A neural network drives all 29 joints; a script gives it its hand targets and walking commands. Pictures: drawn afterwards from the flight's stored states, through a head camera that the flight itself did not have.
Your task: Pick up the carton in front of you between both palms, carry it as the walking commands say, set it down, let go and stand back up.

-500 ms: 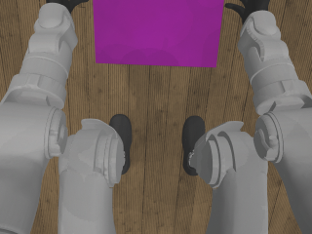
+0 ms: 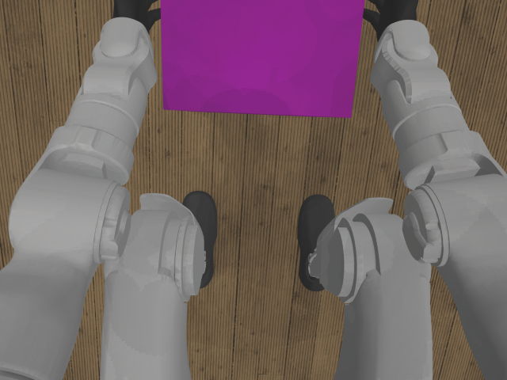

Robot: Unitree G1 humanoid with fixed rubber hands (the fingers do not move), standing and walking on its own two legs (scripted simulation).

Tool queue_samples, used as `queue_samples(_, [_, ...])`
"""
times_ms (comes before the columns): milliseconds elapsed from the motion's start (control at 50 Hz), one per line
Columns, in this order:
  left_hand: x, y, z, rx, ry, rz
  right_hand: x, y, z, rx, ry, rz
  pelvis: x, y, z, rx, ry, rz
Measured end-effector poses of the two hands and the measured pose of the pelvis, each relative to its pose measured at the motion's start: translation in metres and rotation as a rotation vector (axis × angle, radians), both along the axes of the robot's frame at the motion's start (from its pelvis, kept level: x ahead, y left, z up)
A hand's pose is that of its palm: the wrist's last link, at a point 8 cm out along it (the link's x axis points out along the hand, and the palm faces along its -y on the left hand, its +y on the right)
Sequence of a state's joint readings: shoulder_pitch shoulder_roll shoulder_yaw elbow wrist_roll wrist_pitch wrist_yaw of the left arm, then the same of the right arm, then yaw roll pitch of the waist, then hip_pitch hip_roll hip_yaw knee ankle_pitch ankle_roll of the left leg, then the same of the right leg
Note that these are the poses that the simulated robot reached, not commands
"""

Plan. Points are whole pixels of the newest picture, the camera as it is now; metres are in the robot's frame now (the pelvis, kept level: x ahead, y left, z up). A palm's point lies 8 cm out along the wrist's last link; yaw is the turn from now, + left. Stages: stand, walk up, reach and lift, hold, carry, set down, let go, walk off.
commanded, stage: reach and lift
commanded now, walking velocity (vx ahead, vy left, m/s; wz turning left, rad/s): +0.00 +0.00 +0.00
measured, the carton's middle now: (258, 42) +0.52 +0.01 -0.25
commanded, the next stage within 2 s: none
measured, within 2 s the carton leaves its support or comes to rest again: leaves its support in 0.34 s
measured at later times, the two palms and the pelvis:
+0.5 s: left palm (104, 8) +0.51 +0.17 -0.10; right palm out of the picture +0.53 -0.13 -0.09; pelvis +0.00 -0.01 +0.01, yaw +1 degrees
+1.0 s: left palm out of the picture +0.47 +0.17 +0.07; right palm out of the picture +0.49 -0.13 +0.08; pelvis +0.01 -0.01 +0.13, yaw +2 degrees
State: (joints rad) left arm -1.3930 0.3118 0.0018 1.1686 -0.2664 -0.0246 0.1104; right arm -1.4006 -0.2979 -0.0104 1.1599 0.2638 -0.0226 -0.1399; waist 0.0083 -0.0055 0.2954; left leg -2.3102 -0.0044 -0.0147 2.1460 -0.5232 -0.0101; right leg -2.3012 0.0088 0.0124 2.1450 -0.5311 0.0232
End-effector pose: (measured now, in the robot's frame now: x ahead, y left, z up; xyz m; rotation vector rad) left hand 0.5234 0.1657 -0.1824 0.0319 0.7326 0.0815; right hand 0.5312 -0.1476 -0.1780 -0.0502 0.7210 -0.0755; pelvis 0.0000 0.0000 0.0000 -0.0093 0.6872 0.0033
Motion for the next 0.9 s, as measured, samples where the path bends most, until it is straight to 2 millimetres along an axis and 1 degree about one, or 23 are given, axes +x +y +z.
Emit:
queue_samples(20, [0.002,-0.002,0.000,0.003,-0.003,0.003,0.002,0.006,0.001,0.007,-0.008,0.011,-0.001,0.000,0.000,0.000,-0.002,0.000])
queue_samples(60, [0.003,-0.002,-0.001,0.015,-0.007,0.014,0.004,0.008,0.000,0.002,-0.012,-0.018,-0.002,0.000,0.000,-0.001,-0.006,0.000])
queue_samples(180, [0.004,-0.004,0.000,0.012,0.004,0.031,0.005,0.009,0.001,0.008,-0.003,-0.057,-0.002,0.000,-0.001,0.003,-0.015,0.003])
queue_samples(300, [0.007,-0.004,0.003,0.016,0.021,0.025,0.008,0.009,0.003,-0.004,0.013,-0.050,-0.002,0.000,-0.009,0.004,-0.032,0.004])
queue_samples(360, [0.005,-0.004,0.010,0.008,0.021,0.024,0.003,0.008,0.011,-0.013,0.014,-0.046,-0.001,-0.001,-0.011,-0.001,-0.041,0.010])
queue_samples(420, [-0.001,-0.003,0.033,0.000,-0.002,0.034,0.000,0.009,0.034,-0.003,-0.010,-0.049,0.000,-0.002,-0.008,-0.005,-0.053,0.020])
queue_samples(480, [-0.010,-0.001,0.068,-0.013,-0.033,0.062,-0.004,0.012,0.072,0.024,-0.042,-0.059,0.002,-0.005,0.001,-0.007,-0.050,0.030])
queue_samples(560, [-0.024,0.005,0.118,-0.028,-0.052,0.108,-0.009,0.019,0.124,0.049,-0.061,-0.053,0.002,-0.008,0.021,-0.001,-0.031,0.029])
queue_samples(640, [-0.035,0.009,0.158,-0.026,-0.049,0.122,-0.016,0.023,0.163,0.043,-0.057,-0.040,0.000,-0.010,0.046,0.003,0.001,0.031])
queue_samples(700, [-0.040,0.008,0.179,-0.028,-0.034,0.120,-0.023,0.022,0.182,0.039,-0.043,-0.040,-0.001,-0.010,0.064,0.002,0.020,0.037])
queue_samples(760, [-0.043,0.006,0.195,-0.027,-0.025,0.112,-0.030,0.019,0.196,0.034,-0.036,-0.044,-0.001,-0.011,0.079,0.001,0.037,0.039])
queue_samples(900, [-0.046,0.002,0.229,-0.026,-0.049,0.108,-0.034,0.015,0.228,0.053,-0.059,-0.057,0.006,-0.010,0.107,0.005,0.056,0.032])
